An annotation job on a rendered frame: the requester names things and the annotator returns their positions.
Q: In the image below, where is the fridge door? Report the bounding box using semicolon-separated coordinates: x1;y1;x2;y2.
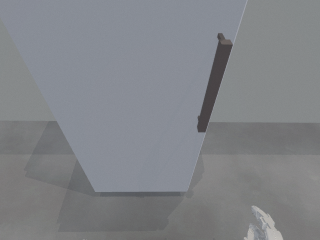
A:
0;0;247;192

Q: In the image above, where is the handle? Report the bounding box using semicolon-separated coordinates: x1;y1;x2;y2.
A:
197;33;233;133

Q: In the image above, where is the robot right hand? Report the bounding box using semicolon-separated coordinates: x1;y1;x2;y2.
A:
243;205;283;240

